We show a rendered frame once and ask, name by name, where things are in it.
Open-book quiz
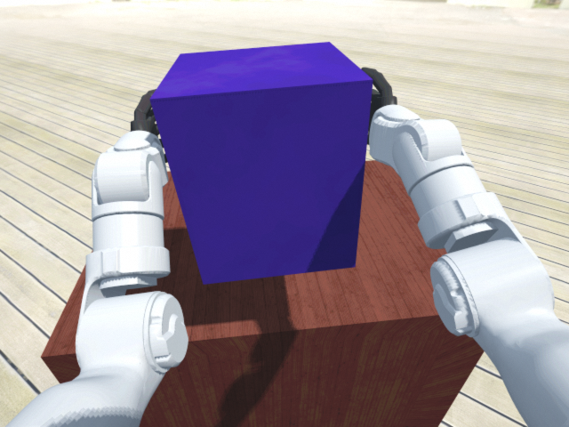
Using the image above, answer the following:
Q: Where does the robot left forearm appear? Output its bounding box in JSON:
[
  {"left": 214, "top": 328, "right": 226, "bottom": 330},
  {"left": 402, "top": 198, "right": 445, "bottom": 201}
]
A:
[{"left": 76, "top": 131, "right": 171, "bottom": 366}]

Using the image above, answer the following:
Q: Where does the pedestal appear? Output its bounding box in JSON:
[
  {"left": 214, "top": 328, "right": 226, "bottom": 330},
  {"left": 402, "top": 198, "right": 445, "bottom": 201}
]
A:
[{"left": 41, "top": 160, "right": 484, "bottom": 427}]

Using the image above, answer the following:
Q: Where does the carton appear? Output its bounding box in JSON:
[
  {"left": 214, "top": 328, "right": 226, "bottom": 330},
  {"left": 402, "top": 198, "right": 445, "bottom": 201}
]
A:
[{"left": 150, "top": 42, "right": 373, "bottom": 285}]

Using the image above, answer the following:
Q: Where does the robot left hand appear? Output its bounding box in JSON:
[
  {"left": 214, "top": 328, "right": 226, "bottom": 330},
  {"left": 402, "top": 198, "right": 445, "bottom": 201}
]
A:
[{"left": 131, "top": 89, "right": 168, "bottom": 163}]

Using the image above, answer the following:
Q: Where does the robot right forearm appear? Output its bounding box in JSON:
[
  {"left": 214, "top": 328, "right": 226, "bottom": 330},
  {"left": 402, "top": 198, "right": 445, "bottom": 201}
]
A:
[{"left": 369, "top": 105, "right": 555, "bottom": 310}]

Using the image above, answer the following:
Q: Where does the robot left upper arm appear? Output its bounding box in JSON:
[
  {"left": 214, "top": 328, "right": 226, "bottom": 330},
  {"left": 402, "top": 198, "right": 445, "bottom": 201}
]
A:
[{"left": 5, "top": 291, "right": 188, "bottom": 427}]

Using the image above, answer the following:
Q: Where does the robot right upper arm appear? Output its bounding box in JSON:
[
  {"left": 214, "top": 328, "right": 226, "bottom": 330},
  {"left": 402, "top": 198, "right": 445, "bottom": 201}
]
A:
[{"left": 430, "top": 238, "right": 569, "bottom": 427}]

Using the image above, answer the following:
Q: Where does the robot right hand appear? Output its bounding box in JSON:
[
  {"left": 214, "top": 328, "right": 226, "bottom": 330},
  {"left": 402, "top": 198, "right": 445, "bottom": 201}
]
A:
[{"left": 361, "top": 67, "right": 397, "bottom": 145}]

